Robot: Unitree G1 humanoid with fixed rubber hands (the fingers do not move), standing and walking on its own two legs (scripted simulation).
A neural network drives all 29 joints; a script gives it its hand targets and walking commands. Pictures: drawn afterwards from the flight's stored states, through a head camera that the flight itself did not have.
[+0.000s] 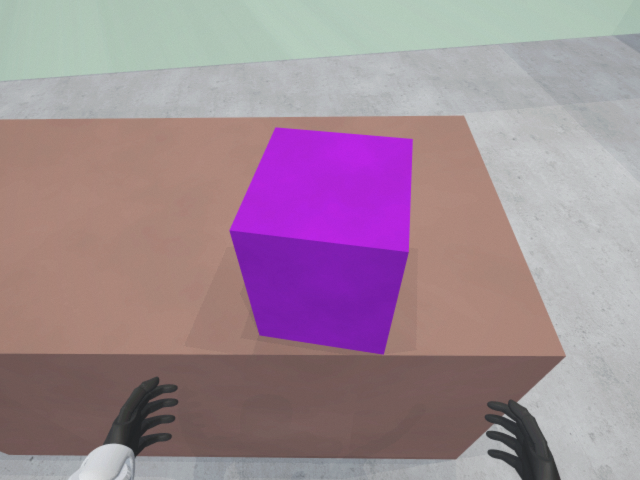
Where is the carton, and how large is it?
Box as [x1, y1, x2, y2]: [229, 127, 412, 354]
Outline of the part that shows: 275,127 229,230 259,334 383,354 408,252 412,139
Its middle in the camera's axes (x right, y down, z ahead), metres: +0.02 +0.00 +0.59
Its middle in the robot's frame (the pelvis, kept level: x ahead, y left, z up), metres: +0.43 +0.04 +0.03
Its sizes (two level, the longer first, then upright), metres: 0.210 0.200 0.250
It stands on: a pedestal, 0.68 m high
